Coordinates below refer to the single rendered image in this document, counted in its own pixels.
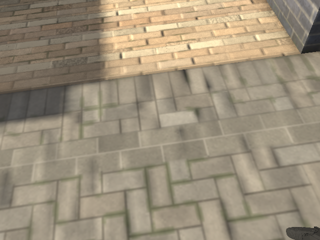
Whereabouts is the robot right hand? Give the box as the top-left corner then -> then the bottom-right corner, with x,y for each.
286,226 -> 320,240

